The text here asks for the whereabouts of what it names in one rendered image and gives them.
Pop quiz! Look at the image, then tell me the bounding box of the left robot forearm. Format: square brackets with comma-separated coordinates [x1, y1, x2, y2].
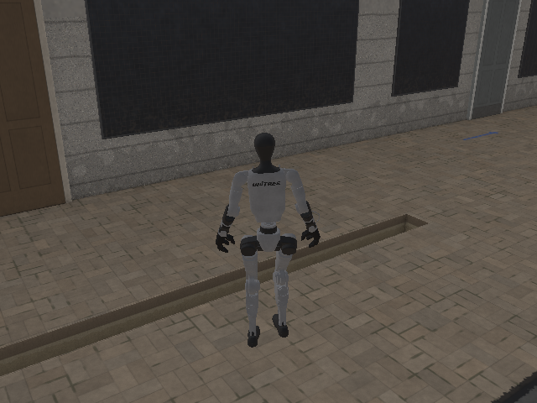
[218, 204, 235, 237]

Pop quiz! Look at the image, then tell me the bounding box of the left robot upper arm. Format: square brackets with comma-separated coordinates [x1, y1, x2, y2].
[227, 170, 248, 217]

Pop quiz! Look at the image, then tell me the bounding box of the robot right hand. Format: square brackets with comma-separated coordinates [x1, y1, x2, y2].
[301, 228, 321, 248]

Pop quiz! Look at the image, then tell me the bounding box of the right robot upper arm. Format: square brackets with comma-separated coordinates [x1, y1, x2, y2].
[284, 168, 309, 214]

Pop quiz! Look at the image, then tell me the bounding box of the right robot shin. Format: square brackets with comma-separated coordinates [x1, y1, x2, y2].
[274, 270, 289, 326]

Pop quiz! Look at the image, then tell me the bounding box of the robot head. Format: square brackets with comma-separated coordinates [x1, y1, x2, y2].
[252, 133, 280, 174]

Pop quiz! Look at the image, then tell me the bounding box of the robot left hand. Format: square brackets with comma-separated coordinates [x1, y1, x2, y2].
[216, 233, 235, 253]

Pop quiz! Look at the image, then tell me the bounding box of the right robot forearm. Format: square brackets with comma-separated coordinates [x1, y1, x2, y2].
[300, 201, 317, 233]

